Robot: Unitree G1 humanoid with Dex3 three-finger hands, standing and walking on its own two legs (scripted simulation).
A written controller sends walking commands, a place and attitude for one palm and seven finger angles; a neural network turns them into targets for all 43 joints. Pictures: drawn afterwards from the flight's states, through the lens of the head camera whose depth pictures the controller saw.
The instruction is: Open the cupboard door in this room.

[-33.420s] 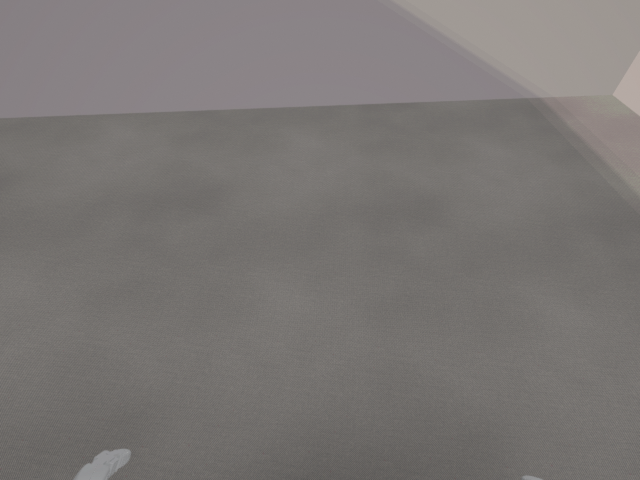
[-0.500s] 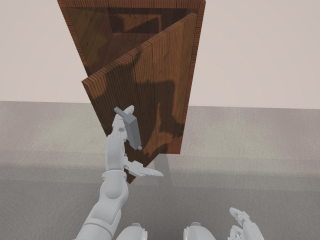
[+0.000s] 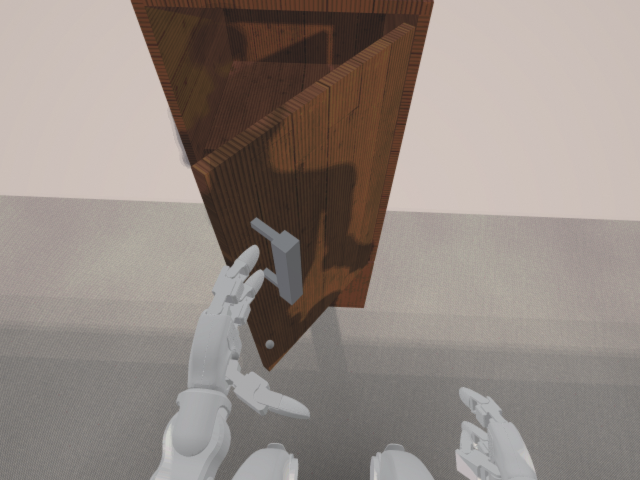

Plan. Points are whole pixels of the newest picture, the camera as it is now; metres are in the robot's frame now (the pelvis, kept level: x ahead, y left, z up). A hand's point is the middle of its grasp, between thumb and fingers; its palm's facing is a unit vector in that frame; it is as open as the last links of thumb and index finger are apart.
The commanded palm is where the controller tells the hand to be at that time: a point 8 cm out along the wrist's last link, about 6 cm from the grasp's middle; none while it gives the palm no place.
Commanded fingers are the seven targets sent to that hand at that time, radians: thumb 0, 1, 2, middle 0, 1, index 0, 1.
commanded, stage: slide the hand sideways off the handle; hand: left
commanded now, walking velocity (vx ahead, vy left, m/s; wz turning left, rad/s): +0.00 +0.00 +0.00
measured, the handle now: (276, 261) +0.37 +0.09 +0.05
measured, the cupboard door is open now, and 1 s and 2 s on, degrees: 53 52 52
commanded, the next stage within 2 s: draw the hand back to the body in 0.58 s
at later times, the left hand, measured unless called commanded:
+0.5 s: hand (236, 378) +0.22 +0.11 +0.05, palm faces +0.00 -1.00 -0.04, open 16.3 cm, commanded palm +0.20 +0.17 +0.04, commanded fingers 0.00 -0.50 0.30 -0.15 -0.30 -0.15 -0.30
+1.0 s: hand (196, 375) +0.21 +0.14 +0.10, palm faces +0.01 -1.00 -0.08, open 16.3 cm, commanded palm +0.18 +0.20 +0.10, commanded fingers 0.00 -0.50 0.30 -0.15 -0.30 -0.15 -0.30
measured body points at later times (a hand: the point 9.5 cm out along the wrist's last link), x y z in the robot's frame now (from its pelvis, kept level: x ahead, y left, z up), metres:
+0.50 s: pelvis +0.01 -0.02 -0.01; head +0.08 -0.02 +0.44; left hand +0.22 +0.16 +0.05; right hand +0.20 -0.24 -0.09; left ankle +0.01 +0.09 -0.66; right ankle +0.03 -0.12 -0.66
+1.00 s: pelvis +0.01 -0.02 +0.01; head +0.05 -0.04 +0.46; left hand +0.21 +0.19 +0.10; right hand +0.19 -0.25 -0.06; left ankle +0.01 +0.09 -0.66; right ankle +0.03 -0.12 -0.66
